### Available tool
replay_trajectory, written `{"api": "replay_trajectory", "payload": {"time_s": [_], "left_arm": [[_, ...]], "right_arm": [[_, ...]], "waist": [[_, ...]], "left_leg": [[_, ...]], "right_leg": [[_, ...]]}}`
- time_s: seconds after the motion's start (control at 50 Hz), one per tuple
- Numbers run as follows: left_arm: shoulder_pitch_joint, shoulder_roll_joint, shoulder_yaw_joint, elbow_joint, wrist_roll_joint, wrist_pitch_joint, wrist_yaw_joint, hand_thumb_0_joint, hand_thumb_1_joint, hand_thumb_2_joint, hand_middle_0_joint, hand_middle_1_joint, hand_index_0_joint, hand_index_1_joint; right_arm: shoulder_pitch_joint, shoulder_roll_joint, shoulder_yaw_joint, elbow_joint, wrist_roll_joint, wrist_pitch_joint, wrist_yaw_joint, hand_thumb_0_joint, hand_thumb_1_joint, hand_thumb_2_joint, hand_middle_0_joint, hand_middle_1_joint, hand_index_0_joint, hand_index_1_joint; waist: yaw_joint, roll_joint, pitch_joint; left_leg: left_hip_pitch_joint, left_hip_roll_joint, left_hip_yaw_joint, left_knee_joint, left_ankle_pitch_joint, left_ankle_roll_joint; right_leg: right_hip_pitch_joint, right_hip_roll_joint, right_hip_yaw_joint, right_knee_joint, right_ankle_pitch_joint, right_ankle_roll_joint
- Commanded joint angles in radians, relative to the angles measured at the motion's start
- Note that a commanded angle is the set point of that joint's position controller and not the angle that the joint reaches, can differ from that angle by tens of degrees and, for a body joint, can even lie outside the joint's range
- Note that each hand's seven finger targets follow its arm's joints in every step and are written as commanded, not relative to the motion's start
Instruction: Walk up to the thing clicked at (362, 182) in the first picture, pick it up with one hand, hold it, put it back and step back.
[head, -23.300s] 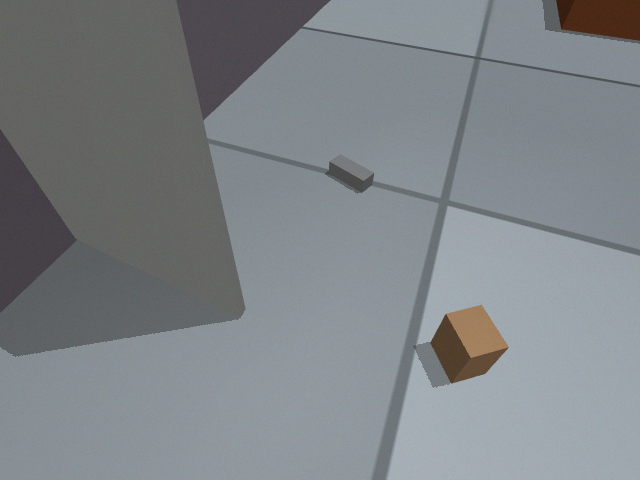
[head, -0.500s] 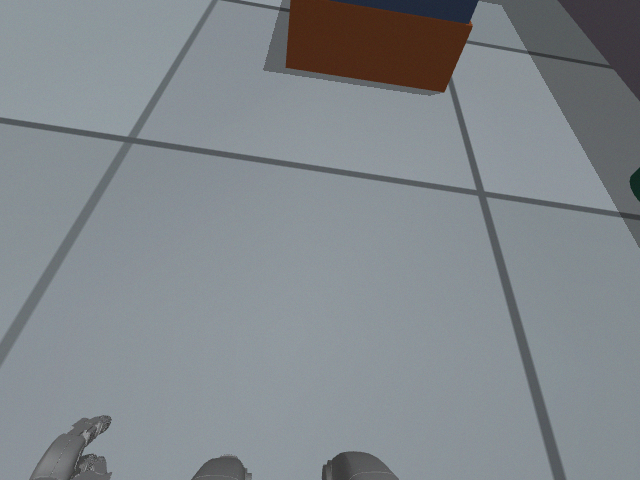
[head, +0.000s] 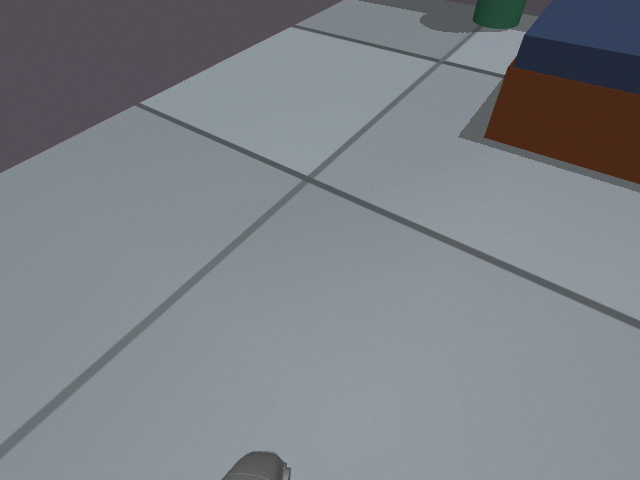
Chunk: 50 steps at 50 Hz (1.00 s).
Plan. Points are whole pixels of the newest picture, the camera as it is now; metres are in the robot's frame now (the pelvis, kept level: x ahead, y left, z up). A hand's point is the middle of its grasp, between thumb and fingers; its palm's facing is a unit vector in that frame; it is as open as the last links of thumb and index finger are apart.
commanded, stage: walk up
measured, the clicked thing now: out of the picture +0.35 +1.47 -0.74
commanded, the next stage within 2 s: none
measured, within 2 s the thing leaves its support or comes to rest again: neither
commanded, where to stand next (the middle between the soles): +0.14 +0.04 m, yaw +76 degrees
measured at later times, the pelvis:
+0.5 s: pelvis +0.10 -0.05 -0.02, yaw +25 degrees
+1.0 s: pelvis +0.06 -0.05 -0.05, yaw +50 degrees
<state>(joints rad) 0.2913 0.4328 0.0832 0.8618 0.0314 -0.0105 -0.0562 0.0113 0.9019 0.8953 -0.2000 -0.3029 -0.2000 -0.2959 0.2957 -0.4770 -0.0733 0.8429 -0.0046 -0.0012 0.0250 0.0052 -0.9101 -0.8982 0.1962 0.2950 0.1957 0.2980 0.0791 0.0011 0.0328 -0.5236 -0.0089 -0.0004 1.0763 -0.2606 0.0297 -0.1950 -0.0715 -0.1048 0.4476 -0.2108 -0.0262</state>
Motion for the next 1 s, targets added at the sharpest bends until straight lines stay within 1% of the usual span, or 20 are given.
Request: {"api": "replay_trajectory", "payload": {"time_s": [0.0,0.16,0.26,0.28,0.32,0.34,0.4,0.48,0.5,0.54,0.56,0.58,0.62,0.7,0.78,0.86,0.92,0.94,0.96,0.98], "left_arm": [[-0.055,0.147,0.028,-0.103,-0.012,-0.055,0.023,0.000,0.900,0.900,-0.200,-0.300,-0.200,-0.300],[0.016,0.220,0.045,-0.150,-0.007,-0.026,0.054,0.000,0.900,0.900,-0.200,-0.300,-0.200,-0.300],[-0.027,0.233,0.050,-0.194,-0.023,-0.015,0.070,0.000,0.900,0.900,-0.200,-0.300,-0.200,-0.300],[-0.002,0.213,0.045,-0.197,-0.025,-0.014,0.072,0.000,0.900,0.900,-0.200,-0.300,-0.200,-0.300],[-0.025,0.154,0.032,-0.241,-0.037,-0.010,0.067,0.000,0.900,0.900,-0.200,-0.300,-0.200,-0.300],[-0.095,0.189,0.032,-0.248,-0.021,-0.010,0.071,0.000,0.900,0.900,-0.200,-0.300,-0.200,-0.300],[-0.006,0.180,0.028,-0.196,-0.024,-0.018,0.059,0.000,0.900,0.900,-0.200,-0.300,-0.200,-0.300],[0.032,0.150,0.036,-0.163,-0.053,-0.025,0.094,0.000,0.900,0.900,-0.200,-0.300,-0.200,-0.300],[0.089,0.153,0.038,-0.147,-0.055,-0.029,0.106,0.000,0.900,0.900,-0.200,-0.300,-0.200,-0.300],[0.253,0.195,0.057,-0.089,-0.052,-0.036,0.126,0.000,0.900,0.900,-0.200,-0.300,-0.200,-0.300],[0.281,0.270,0.076,-0.088,-0.030,-0.038,0.133,0.000,0.900,0.900,-0.200,-0.300,-0.200,-0.300],[0.166,0.348,0.092,-0.136,-0.011,-0.039,0.139,0.000,0.900,0.900,-0.200,-0.300,-0.200,-0.300],[-0.061,0.358,0.094,-0.201,-0.012,-0.030,0.140,0.000,0.900,0.900,-0.200,-0.300,-0.200,-0.300],[-0.008,0.309,0.080,-0.147,-0.011,-0.049,0.140,0.000,0.900,0.900,-0.200,-0.300,-0.200,-0.300],[0.024,0.339,0.091,-0.163,-0.004,-0.053,0.124,0.000,0.900,0.900,-0.200,-0.300,-0.200,-0.300],[-0.051,0.369,0.092,-0.179,0.008,-0.051,0.095,0.000,0.900,0.900,-0.200,-0.300,-0.200,-0.300],[-0.144,0.359,0.084,-0.177,0.017,-0.028,0.079,0.000,0.900,0.900,-0.200,-0.300,-0.200,-0.300],[-0.116,0.297,0.064,-0.174,0.015,-0.014,0.074,0.000,0.900,0.900,-0.200,-0.300,-0.200,-0.300],[-0.078,0.209,0.031,-0.172,-0.001,-0.001,0.064,0.000,0.900,0.900,-0.200,-0.300,-0.200,-0.300],[-0.122,0.189,0.015,-0.215,-0.021,-0.007,0.063,0.000,0.900,0.900,-0.200,-0.300,-0.200,-0.300]], "right_arm": [[0.031,-0.083,-0.011,-0.060,-0.005,0.013,0.039,0.000,-0.900,-0.900,0.200,0.300,0.200,0.300],[-0.140,-0.085,-0.023,-0.161,-0.012,0.036,0.049,0.000,-0.900,-0.900,0.200,0.300,0.200,0.300],[0.031,-0.125,-0.059,-0.177,-0.026,0.056,0.022,0.000,-0.900,-0.900,0.200,0.300,0.200,0.300],[0.090,-0.148,-0.077,-0.171,-0.030,0.055,0.010,0.000,-0.900,-0.900,0.200,0.300,0.200,0.300],[0.069,-0.219,-0.100,-0.218,-0.028,0.054,-0.015,0.000,-0.900,-0.900,0.200,0.300,0.200,0.300],[0.059,-0.219,-0.108,-0.232,-0.015,0.049,-0.027,0.000,-0.900,-0.900,0.200,0.300,0.200,0.300],[-0.098,-0.137,-0.067,-0.281,-0.015,0.052,-0.022,0.000,-0.900,-0.900,0.200,0.300,0.200,0.300],[-0.106,-0.155,-0.083,-0.300,-0.063,0.057,0.014,0.000,-0.900,-0.900,0.200,0.300,0.200,0.300],[-0.122,-0.159,-0.086,-0.316,-0.071,0.058,0.022,0.000,-0.900,-0.900,0.200,0.300,0.200,0.300],[-0.210,-0.128,-0.078,-0.365,-0.074,0.061,0.034,0.000,-0.900,-0.900,0.200,0.300,0.200,0.300],[-0.209,-0.076,-0.065,-0.385,-0.063,0.059,0.035,0.000,-0.900,-0.900,0.200,0.300,0.200,0.300],[-0.104,-0.042,-0.059,-0.365,-0.065,0.065,0.030,0.000,-0.900,-0.900,0.200,0.300,0.200,0.300],[-0.002,-0.170,-0.107,-0.307,-0.071,0.093,0.038,0.000,-0.900,-0.900,0.200,0.300,0.200,0.300],[-0.013,-0.148,-0.110,-0.263,-0.077,0.071,0.073,0.000,-0.900,-0.900,0.200,0.300,0.200,0.300],[-0.056,-0.126,-0.102,-0.253,-0.038,0.068,0.079,0.000,-0.900,-0.900,0.200,0.300,0.200,0.300],[-0.079,-0.128,-0.098,-0.209,-0.017,0.050,0.069,0.000,-0.900,-0.900,0.200,0.300,0.200,0.300],[0.116,-0.155,-0.112,-0.099,-0.007,0.038,0.047,0.000,-0.900,-0.900,0.200,0.300,0.200,0.300],[0.192,-0.193,-0.126,-0.056,-0.012,0.035,0.034,0.000,-0.900,-0.900,0.200,0.300,0.200,0.300],[0.203,-0.274,-0.141,-0.058,-0.022,0.036,0.018,0.000,-0.900,-0.900,0.200,0.300,0.200,0.300],[0.135,-0.363,-0.140,-0.109,-0.028,0.022,0.008,0.000,-0.900,-0.900,0.200,0.300,0.200,0.300]], "waist": [[-0.044,-0.190,0.058],[0.009,-0.109,0.015],[-0.100,-0.066,-0.124],[-0.145,0.038,-0.166],[-0.153,0.297,-0.210],[-0.154,0.173,-0.166],[-0.070,0.047,-0.016],[-0.086,0.177,0.013],[-0.066,0.186,-0.012],[0.029,0.088,-0.100],[0.076,-0.128,-0.135],[0.013,-0.295,-0.134],[-0.085,-0.192,-0.059],[-0.094,-0.170,-0.066],[-0.028,-0.244,-0.078],[-0.033,-0.294,-0.044],[-0.144,-0.183,-0.090],[-0.177,-0.019,-0.096],[-0.195,0.244,-0.008],[-0.177,0.370,0.034]], "left_leg": [[-0.059,0.048,-0.009,-0.113,0.123,-0.006],[0.073,0.055,0.099,-0.393,0.090,-0.011],[0.392,0.000,0.099,-0.483,0.000,0.087],[0.547,0.007,0.010,-0.573,0.014,0.153],[0.773,0.340,-0.598,-0.638,0.434,0.400],[0.625,0.410,-0.655,-0.707,0.342,0.413],[0.341,0.191,-0.247,-0.668,0.241,0.207],[0.160,0.087,-0.253,-0.572,0.548,0.176],[0.138,0.071,-0.243,-0.512,0.598,0.174],[-0.025,-0.013,-0.212,-0.361,0.413,0.114],[-0.152,-0.105,-0.156,-0.165,0.145,0.048],[-0.188,-0.104,-0.155,0.000,-0.287,-0.024],[-0.106,0.013,-0.165,0.187,-0.228,-0.042],[-0.108,0.042,-0.125,0.150,-0.085,-0.054],[-0.144,0.070,-0.093,-0.013,-0.131,-0.072],[0.057,0.060,-0.004,-0.217,-0.241,-0.066],[0.341,-0.008,0.108,-0.391,-0.162,-0.048],[0.445,-0.047,0.070,-0.471,-0.205,-0.027],[0.466,0.050,-0.220,-0.641,-0.391,0.049],[0.321,0.243,-0.730,-0.848,-0.582,0.169]], "right_leg": [[0.114,-0.151,0.081,-0.217,0.169,0.006],[0.189,-0.237,-0.063,-0.055,0.556,0.067],[0.064,-0.236,-0.113,0.314,0.714,0.082],[-0.070,-0.174,-0.141,0.575,0.530,0.109],[-0.539,0.072,-0.029,0.936,-0.471,0.161],[-0.491,-0.007,0.133,0.912,-0.473,0.121],[-0.338,-0.049,0.121,0.607,-0.352,0.053],[-0.159,0.039,0.038,0.339,-0.231,0.042],[-0.104,0.050,0.025,0.276,-0.148,0.035],[0.150,0.041,0.029,0.087,0.106,0.009],[0.214,-0.130,0.230,-0.036,0.101,-0.058],[0.105,-0.436,0.480,-0.104,0.117,-0.128],[-0.127,-0.542,0.555,-0.183,-0.188,-0.259],[-0.018,-0.323,0.174,-0.024,0.024,-0.156],[0.122,-0.346,0.121,-0.009,0.081,-0.171],[-0.045,-0.348,0.022,-0.007,-0.154,-0.160],[-0.238,-0.313,-0.062,0.174,-0.420,-0.100],[-0.339,-0.242,-0.104,0.380,-0.507,-0.054],[-0.550,-0.141,-0.141,0.649,-0.456,0.002],[-0.674,-0.042,-0.043,0.788,-0.429,0.046]]}}
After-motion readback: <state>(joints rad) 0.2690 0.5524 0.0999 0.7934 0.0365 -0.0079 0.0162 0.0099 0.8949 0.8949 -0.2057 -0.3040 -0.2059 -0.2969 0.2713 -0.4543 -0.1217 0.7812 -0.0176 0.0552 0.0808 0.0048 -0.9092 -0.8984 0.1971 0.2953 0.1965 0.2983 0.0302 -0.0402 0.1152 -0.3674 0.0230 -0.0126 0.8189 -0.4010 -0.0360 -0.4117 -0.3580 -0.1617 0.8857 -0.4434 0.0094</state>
